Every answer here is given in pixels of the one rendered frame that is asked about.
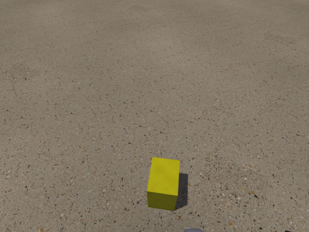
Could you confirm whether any carton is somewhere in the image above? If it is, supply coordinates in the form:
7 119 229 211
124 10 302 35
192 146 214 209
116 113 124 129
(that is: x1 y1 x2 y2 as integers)
147 157 180 211

